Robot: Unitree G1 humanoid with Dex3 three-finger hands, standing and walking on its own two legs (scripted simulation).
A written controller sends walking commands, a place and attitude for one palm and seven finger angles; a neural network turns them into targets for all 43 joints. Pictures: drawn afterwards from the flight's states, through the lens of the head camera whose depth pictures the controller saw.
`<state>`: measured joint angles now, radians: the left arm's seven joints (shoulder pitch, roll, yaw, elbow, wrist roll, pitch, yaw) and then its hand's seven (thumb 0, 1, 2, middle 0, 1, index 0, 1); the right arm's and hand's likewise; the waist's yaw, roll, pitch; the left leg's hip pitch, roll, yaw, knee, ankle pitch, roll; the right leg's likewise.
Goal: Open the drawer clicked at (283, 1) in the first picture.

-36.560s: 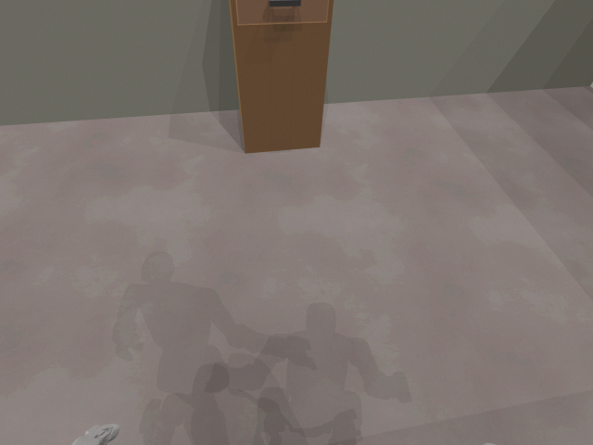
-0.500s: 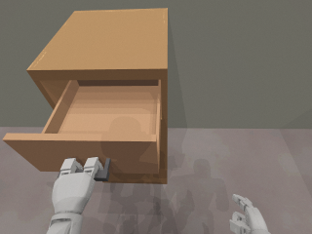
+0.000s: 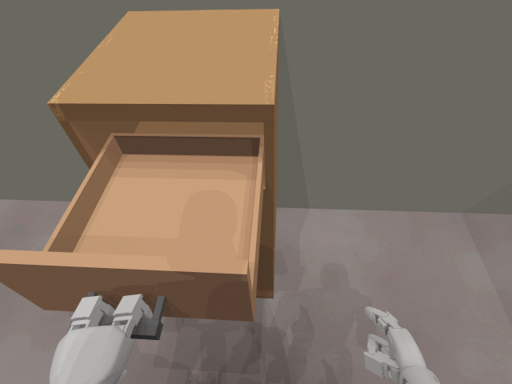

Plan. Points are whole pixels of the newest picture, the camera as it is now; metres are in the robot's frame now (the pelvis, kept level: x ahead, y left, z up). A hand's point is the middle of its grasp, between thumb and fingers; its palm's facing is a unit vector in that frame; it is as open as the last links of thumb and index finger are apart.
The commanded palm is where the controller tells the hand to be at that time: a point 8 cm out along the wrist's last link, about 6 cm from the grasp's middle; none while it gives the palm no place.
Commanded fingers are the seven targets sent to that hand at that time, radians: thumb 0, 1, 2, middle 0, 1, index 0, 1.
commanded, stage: pull the drawer open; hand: left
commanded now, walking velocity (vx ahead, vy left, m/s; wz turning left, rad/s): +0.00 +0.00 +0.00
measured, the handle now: (121, 313) +0.21 +0.22 +0.03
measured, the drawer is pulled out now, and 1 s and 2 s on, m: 0.30 0.30 0.30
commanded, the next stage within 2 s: open the thumb to release the handle in 0.16 s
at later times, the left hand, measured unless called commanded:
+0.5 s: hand (117, 355) +0.16 +0.22 +0.01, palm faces +0.07 -0.11 -0.99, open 6.9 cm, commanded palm +0.12 +0.21 +0.06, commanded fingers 0.00 -0.01 0.51 -0.34 -1.25 -0.34 -1.25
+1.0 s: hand (117, 358) +0.15 +0.22 +0.00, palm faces +0.05 -0.10 -0.99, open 13.7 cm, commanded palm +0.13 +0.21 +0.05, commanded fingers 0.00 -0.50 0.30 -0.30 -1.20 -0.30 -1.20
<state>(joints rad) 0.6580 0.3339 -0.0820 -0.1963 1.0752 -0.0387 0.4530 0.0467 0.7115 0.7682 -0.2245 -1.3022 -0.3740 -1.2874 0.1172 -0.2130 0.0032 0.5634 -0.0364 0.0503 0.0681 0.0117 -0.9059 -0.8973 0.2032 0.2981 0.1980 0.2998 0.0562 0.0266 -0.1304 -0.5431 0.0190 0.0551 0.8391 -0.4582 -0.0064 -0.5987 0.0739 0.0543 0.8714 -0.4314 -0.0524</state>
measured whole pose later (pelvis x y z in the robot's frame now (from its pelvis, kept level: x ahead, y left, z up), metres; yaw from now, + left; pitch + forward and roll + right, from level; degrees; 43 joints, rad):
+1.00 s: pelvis -0.02 +0.00 -0.01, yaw +2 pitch +9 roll +1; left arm 0.51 0.30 -0.14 -0.12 1.12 0.01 0.48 0.00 -0.47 0.31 -0.26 -1.18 -0.32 -1.20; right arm 0.13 -0.22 -0.01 0.57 -0.05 0.04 0.03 0.01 -0.91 -0.90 0.20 0.30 0.20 0.30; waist 0.08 0.04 -0.12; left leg -0.59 0.00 0.02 0.89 -0.45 0.00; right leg -0.63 0.05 0.03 0.91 -0.43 -0.04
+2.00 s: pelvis -0.02 +0.02 +0.03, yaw +2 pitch +0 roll +0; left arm 0.43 0.41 -0.16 -0.34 0.99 0.08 0.19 0.00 -0.49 0.30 -0.35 -1.21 -0.42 -1.25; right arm 0.09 -0.21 0.03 0.62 -0.01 0.07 0.01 0.01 -0.91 -0.90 0.20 0.30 0.20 0.30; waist 0.12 0.10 -0.03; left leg -0.26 -0.02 0.02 0.58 -0.32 0.03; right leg -0.28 0.04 0.03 0.57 -0.29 -0.02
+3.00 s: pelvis -0.02 +0.01 +0.04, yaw +2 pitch -2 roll +0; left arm 0.47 0.53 0.03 -0.50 0.85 0.08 0.03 0.00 -0.49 0.30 -0.32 -1.20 -0.32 -1.20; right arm 0.09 -0.26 0.04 0.59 0.02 0.10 0.00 0.01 -0.91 -0.90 0.20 0.30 0.20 0.30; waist 0.10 0.12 -0.01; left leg -0.17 0.01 0.01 0.47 -0.26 0.00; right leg -0.19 0.06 0.03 0.46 -0.23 -0.04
